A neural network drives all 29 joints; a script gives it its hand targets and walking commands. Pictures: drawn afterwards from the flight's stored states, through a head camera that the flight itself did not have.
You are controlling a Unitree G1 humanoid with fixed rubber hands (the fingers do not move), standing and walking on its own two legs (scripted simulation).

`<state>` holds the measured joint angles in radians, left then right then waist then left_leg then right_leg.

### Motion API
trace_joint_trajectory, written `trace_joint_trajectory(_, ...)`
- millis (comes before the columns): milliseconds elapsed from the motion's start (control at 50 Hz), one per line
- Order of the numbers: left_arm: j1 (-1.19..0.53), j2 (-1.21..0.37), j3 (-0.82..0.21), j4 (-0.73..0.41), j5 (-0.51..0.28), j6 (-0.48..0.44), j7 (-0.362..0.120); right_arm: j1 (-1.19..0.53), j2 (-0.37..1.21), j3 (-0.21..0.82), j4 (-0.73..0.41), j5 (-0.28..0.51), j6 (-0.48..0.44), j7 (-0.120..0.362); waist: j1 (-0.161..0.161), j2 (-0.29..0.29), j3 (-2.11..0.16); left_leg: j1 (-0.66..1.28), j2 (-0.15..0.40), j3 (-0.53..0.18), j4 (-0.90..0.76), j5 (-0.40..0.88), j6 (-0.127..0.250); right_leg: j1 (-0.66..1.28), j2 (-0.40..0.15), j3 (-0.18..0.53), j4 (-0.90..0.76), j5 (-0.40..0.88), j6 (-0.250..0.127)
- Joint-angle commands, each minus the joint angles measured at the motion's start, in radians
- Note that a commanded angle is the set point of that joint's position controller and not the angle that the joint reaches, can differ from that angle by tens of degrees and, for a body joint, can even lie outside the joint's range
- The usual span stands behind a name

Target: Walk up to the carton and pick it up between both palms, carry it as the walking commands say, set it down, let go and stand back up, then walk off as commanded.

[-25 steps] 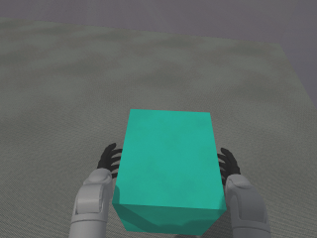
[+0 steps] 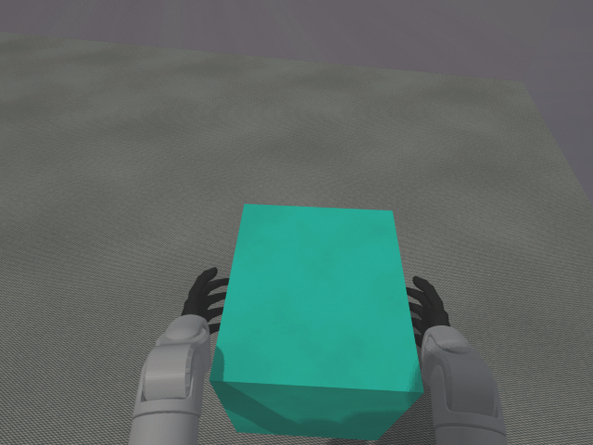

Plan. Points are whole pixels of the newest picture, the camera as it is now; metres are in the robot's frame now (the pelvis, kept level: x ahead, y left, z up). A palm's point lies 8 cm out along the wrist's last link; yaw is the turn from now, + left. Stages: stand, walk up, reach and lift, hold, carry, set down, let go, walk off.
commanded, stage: carry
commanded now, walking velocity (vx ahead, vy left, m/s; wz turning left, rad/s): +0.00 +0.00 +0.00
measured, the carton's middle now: (312, 325) +0.31 -0.01 -0.03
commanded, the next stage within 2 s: none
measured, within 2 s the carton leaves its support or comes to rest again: neither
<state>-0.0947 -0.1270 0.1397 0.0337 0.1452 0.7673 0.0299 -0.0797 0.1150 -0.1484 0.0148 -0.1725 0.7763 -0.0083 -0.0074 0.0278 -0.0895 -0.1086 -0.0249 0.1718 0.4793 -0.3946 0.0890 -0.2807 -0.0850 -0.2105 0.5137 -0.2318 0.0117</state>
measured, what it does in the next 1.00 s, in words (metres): stands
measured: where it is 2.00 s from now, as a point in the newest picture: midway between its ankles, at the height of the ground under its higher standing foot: (290, 412)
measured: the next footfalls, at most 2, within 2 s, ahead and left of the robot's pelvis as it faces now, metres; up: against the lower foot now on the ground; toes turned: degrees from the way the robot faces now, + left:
left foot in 1.40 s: +0.24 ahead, +0.13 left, +0.00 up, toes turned +10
right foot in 1.84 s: +0.52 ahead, -0.08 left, +0.00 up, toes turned -4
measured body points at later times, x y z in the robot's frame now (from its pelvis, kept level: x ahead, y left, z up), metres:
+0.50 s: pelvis +0.00 +0.00 +0.00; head -0.03 +0.00 +0.45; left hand +0.28 +0.15 +0.03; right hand +0.27 -0.16 +0.03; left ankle -0.08 +0.04 -0.73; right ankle +0.02 -0.13 -0.73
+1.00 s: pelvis +0.01 +0.00 +0.00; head -0.02 +0.00 +0.44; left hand +0.28 +0.16 +0.04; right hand +0.27 -0.16 +0.04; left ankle -0.08 +0.04 -0.73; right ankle +0.02 -0.13 -0.73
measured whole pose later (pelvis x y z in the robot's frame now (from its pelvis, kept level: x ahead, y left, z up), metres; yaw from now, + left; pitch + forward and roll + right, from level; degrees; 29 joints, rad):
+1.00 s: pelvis +0.01 +0.00 +0.00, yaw -1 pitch +0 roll -1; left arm -0.04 -0.13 0.13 -0.09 0.11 0.82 0.04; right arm -0.03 0.13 -0.12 -0.10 -0.15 0.83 -0.03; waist 0.00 0.03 -0.09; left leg -0.08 -0.03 0.18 0.50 -0.43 0.10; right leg -0.29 -0.09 -0.19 0.59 -0.30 0.00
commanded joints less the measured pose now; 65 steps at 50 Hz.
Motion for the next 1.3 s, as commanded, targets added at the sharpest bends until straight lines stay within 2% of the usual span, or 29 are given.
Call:
trace_joint_trajectory(0, -0.379, -0.677, -0.540, -0.069, -0.194, -0.015, -0.152, -0.392, 0.633, 0.537, -0.077, 0.191, -0.025, 0.146, -0.003, -0.003, -0.165, -0.004, 0.198, -0.168, -0.071, 0.569, -0.055, 0.113, -0.087, 0.125, -0.012, 0.271, -0.027)
trace_joint_trajectory(840, -0.378, -0.677, -0.540, -0.069, -0.194, -0.016, -0.152, -0.391, 0.632, 0.537, -0.078, 0.191, -0.025, 0.146, -0.003, -0.003, -0.164, -0.005, 0.198, -0.168, -0.071, 0.566, -0.054, 0.112, -0.086, 0.126, -0.012, 0.269, -0.027)
trace_joint_trajectory(860, -0.378, -0.684, -0.552, -0.115, -0.212, -0.010, -0.148, -0.399, 0.647, 0.549, -0.128, 0.208, -0.021, 0.141, 0.001, 0.000, -0.165, -0.003, 0.188, -0.164, -0.072, 0.478, -0.044, 0.107, -0.075, 0.114, -0.005, 0.196, -0.031)
trace_joint_trajectory(880, -0.371, -0.684, -0.559, -0.172, -0.233, 0.004, -0.138, -0.398, 0.657, 0.553, -0.185, 0.223, -0.009, 0.128, 0.006, 0.013, -0.161, 0.003, 0.175, -0.168, -0.070, 0.356, -0.018, 0.088, -0.054, 0.091, 0.020, 0.089, -0.040)
trace_joint_trajectory(920, -0.341, -0.659, -0.563, -0.180, -0.238, 0.043, -0.126, -0.357, 0.650, 0.567, -0.185, 0.225, 0.027, 0.110, 0.004, 0.041, -0.106, 0.022, 0.194, -0.228, -0.133, 0.117, 0.030, 0.004, -0.025, 0.070, 0.043, -0.089, -0.041)
trace_joint_trajectory(940, -0.341, -0.660, -0.572, -0.193, -0.237, 0.056, -0.124, -0.349, 0.654, 0.583, -0.194, 0.229, 0.043, 0.106, 0.000, 0.047, -0.063, 0.022, 0.214, -0.259, -0.170, 0.048, 0.044, -0.047, -0.017, 0.058, 0.057, -0.134, -0.036)
trace_joint_trajectory(960, -0.354, -0.655, -0.571, -0.202, -0.236, 0.067, -0.122, -0.356, 0.652, 0.588, -0.201, 0.230, 0.055, 0.101, -0.002, 0.052, -0.025, 0.025, 0.235, -0.287, -0.196, 0.026, 0.054, -0.087, -0.011, 0.047, 0.075, -0.152, -0.031)
trace_joint_trajectory(1000, -0.374, -0.666, -0.581, -0.238, -0.251, 0.087, -0.115, -0.386, 0.657, 0.610, -0.255, 0.252, 0.076, 0.090, -0.002, 0.051, 0.008, 0.044, 0.260, -0.306, -0.203, 0.074, 0.062, -0.136, 0.000, 0.038, 0.096, -0.156, -0.027)
trace_joint_trajectory(1040, -0.363, -0.706, -0.618, -0.302, -0.282, 0.117, -0.105, -0.392, 0.685, 0.657, -0.330, 0.290, 0.109, 0.078, 0.003, 0.040, -0.017, 0.066, 0.251, -0.267, -0.159, 0.237, 0.055, -0.111, 0.007, 0.037, 0.071, -0.145, -0.033)
trace_joint_trajectory(1080, -0.328, -0.757, -0.667, -0.428, -0.327, 0.175, -0.083, -0.366, 0.733, 0.718, -0.451, 0.349, 0.166, 0.059, 0.014, -0.004, -0.076, 0.046, 0.206, -0.188, -0.037, 0.490, 0.010, 0.031, -0.002, 0.076, 0.026, -0.066, -0.050)
trace_joint_trajectory(1100, -0.266, -0.704, -0.620, -0.369, -0.298, 0.198, -0.070, -0.331, 0.677, 0.682, -0.404, 0.331, 0.191, 0.051, 0.025, -0.038, -0.118, -0.020, 0.175, -0.131, 0.073, 0.606, -0.023, 0.158, -0.035, 0.139, 0.006, 0.010, -0.079)
trace_joint_trajectory(1120, -0.216, -0.673, -0.598, -0.344, -0.281, 0.213, -0.061, -0.319, 0.636, 0.667, -0.402, 0.324, 0.209, 0.048, 0.040, -0.085, -0.144, -0.155, 0.144, -0.087, 0.195, 0.638, -0.058, 0.306, -0.086, 0.239, -0.041, 0.065, -0.122)
trace_joint_trajectory(1140, -0.202, -0.647, -0.584, -0.329, -0.272, 0.220, -0.056, -0.323, 0.605, 0.648, -0.398, 0.313, 0.218, 0.047, 0.051, -0.152, -0.151, -0.354, 0.104, -0.069, 0.321, 0.526, -0.081, 0.453, -0.158, 0.378, -0.118, 0.104, -0.180)
trace_joint_trajectory(1160, -0.224, -0.635, -0.586, -0.335, -0.272, 0.224, -0.053, -0.331, 0.598, 0.631, -0.396, 0.305, 0.223, 0.048, 0.055, -0.265, -0.126, -0.593, 0.032, -0.063, 0.423, 0.044, -0.091, 0.583, -0.273, 0.555, -0.233, 0.227, -0.253)
trace_joint_trajectory(1180, -0.254, -0.671, -0.635, -0.419, -0.306, 0.238, -0.049, -0.327, 0.639, 0.657, -0.446, 0.333, 0.236, 0.047, 0.049, -0.226, -0.102, -0.654, 0.059, -0.130, 0.469, -0.181, -0.083, 0.559, -0.350, 0.611, -0.289, 0.223, -0.287)
trace_joint_trajectory(1200, -0.294, -0.746, -0.726, -0.570, -0.367, 0.266, -0.043, -0.332, 0.716, 0.721, -0.569, 0.386, 0.259, 0.042, 0.039, -0.137, -0.081, -0.652, 0.098, -0.170, 0.444, -0.190, -0.076, 0.505, -0.365, 0.568, -0.304, 0.155, -0.269)
trace_joint_trajectory(1220, -0.286, -0.750, -0.742, -0.594, -0.377, 0.293, -0.037, -0.298, 0.722, 0.713, -0.572, 0.383, 0.283, 0.034, 0.035, -0.085, -0.082, -0.595, 0.115, -0.163, 0.369, -0.164, -0.067, 0.443, -0.352, 0.472, -0.311, 0.072, -0.232)
trace_joint_trajectory(1240, -0.264, -0.739, -0.753, -0.618, -0.386, 0.318, -0.032, -0.252, 0.716, 0.703, -0.573, 0.372, 0.306, 0.025, 0.032, -0.070, -0.081, -0.501, 0.106, -0.124, 0.295, -0.121, -0.058, 0.361, -0.319, 0.357, -0.319, 0.025, -0.193)
trace_joint_trajectory(1280, -0.223, -0.692, -0.755, -0.650, -0.388, 0.358, -0.022, -0.184, 0.685, 0.678, -0.569, 0.349, 0.344, 0.007, 0.029, -0.110, -0.065, -0.358, 0.066, -0.042, 0.180, -0.038, -0.056, 0.247, -0.260, 0.222, -0.326, -0.034, -0.141)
